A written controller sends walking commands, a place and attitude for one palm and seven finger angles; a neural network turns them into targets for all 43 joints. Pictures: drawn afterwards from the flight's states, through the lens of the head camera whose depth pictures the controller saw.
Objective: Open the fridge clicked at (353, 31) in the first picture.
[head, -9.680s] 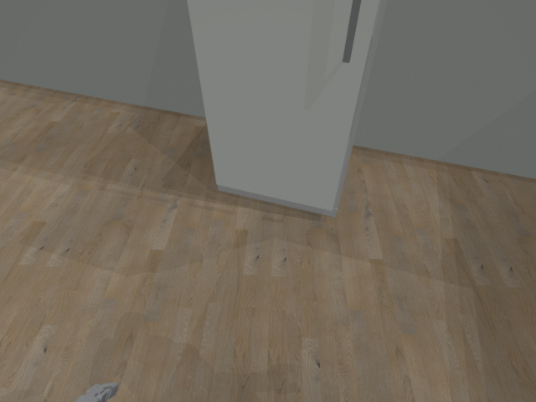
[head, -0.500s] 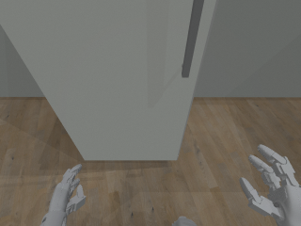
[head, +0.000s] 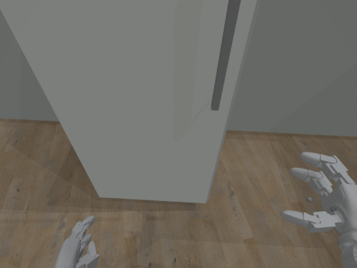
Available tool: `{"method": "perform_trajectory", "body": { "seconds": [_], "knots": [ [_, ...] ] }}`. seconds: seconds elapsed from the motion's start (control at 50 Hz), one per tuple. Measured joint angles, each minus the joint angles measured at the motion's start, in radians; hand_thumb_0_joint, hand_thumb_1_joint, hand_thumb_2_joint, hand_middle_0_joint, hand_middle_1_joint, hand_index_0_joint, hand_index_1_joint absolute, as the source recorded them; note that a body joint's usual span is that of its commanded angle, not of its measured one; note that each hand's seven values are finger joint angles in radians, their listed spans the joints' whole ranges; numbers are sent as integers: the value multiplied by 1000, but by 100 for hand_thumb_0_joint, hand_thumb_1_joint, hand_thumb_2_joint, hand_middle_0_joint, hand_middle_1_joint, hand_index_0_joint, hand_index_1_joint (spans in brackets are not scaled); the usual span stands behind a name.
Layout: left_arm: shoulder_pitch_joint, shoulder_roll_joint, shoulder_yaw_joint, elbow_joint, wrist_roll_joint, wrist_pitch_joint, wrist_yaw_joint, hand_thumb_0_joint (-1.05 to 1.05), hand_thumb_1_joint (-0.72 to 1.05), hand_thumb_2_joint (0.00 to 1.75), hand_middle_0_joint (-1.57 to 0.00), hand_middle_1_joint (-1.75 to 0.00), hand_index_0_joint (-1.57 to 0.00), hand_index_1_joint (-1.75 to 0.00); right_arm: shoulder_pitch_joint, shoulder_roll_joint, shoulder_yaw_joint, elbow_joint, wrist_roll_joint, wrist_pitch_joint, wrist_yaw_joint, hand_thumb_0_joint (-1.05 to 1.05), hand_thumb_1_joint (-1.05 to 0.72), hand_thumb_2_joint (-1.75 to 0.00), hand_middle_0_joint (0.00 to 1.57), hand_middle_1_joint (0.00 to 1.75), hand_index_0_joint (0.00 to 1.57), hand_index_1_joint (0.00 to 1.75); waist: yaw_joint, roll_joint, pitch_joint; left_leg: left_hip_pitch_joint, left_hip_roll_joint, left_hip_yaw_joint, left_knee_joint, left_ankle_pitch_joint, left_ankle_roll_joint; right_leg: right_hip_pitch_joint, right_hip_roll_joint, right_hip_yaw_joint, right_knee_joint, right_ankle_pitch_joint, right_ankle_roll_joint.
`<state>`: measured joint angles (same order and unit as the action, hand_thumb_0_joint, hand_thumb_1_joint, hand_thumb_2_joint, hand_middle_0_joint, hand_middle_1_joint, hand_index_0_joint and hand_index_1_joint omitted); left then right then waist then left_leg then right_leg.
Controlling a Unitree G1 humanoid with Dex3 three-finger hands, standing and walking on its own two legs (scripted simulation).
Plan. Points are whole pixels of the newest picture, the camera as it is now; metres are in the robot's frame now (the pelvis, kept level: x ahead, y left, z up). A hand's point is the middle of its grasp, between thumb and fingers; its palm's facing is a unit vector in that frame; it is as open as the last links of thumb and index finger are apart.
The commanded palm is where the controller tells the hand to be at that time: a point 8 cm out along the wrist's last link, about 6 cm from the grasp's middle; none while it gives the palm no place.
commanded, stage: raise the hand to about handle height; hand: right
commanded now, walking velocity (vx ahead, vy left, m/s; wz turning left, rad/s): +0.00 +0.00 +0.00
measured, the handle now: (228, 24) +0.56 -0.09 +0.29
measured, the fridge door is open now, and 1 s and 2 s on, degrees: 0 0 0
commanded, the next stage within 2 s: move the hooked fingers beside the handle in 1.04 s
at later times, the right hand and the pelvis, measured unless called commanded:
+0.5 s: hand (356, 156) +0.26 -0.27 +0.20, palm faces +0.13 +0.99 -0.08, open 13.9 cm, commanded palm +0.23 -0.31 +0.21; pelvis +0.00 +0.01 +0.02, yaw -1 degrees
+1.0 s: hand (343, 145) +0.28 -0.26 +0.21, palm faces +0.12 +0.99 -0.05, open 14.0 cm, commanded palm +0.24 -0.29 +0.21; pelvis +0.00 +0.03 +0.02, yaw +0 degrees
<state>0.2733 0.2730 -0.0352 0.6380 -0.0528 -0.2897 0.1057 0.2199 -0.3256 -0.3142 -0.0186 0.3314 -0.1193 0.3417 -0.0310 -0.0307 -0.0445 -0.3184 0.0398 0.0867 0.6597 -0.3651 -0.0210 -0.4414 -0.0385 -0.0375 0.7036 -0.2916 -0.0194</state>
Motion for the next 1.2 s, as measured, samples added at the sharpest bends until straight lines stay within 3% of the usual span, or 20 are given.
{"method": "perform_trajectory", "body": {
  "seconds": [0.2,0.34,0.52,0.68,0.9,1.08,1.2],
  "knots": [
    [-54,-29,-41,-38,-5,-3,5,1,90,90,-20,-30,-20,-30,-149,-54,-86,14,18,119,1,0,36,-35,30,111,29,111,-27,4,10,113,0,2,-107,48,0,112,7,-2,-102,44,1],
    [-70,-30,-66,-41,-13,34,13,1,90,90,-20,-30,-21,-30,-240,-89,-88,66,-5,256,41,0,46,-31,30,117,30,118,-42,-9,30,156,0,12,-157,74,4,154,11,6,-157,76,3],
    [-55,-27,-76,-16,-18,52,19,1,90,90,-20,-30,-21,-30,-341,-136,-149,89,-1,273,57,-1,49,-30,31,119,30,120,-41,-12,43,207,-12,19,-212,97,16,205,4,13,-213,103,16],
    [-51,1,-62,-19,-35,73,6,1,90,90,-20,-30,-21,-30,-393,-182,-153,186,6,361,106,-1,50,-30,30,120,30,120,-25,-32,28,193,-16,15,-213,99,22,203,0,9,-234,114,23],
    [-49,1,-39,-28,-26,68,4,1,90,90,-20,-30,-20,-30,-335,-114,-170,103,1,301,59,-1,50,-30,31,120,30,120,-30,-10,34,206,-28,6,-201,84,32,222,-13,3,-227,99,34],
    [-68,-2,-44,-32,-33,81,11,1,90,90,-20,-30,-20,-30,-364,-141,-151,141,2,349,78,-1,50,-30,31,120,30,120,-29,-27,25,200,-24,7,-200,84,29,217,-8,5,-230,102,32],
    [-63,-10,-48,-37,-31,85,7,1,90,90,-20,-30,-20,-30,-351,-130,-155,136,7,338,76,-1,50,-30,31,120,30,120,-31,-22,25,197,-22,5,-197,83,28,215,-7,2,-227,100,30]
  ]
}}
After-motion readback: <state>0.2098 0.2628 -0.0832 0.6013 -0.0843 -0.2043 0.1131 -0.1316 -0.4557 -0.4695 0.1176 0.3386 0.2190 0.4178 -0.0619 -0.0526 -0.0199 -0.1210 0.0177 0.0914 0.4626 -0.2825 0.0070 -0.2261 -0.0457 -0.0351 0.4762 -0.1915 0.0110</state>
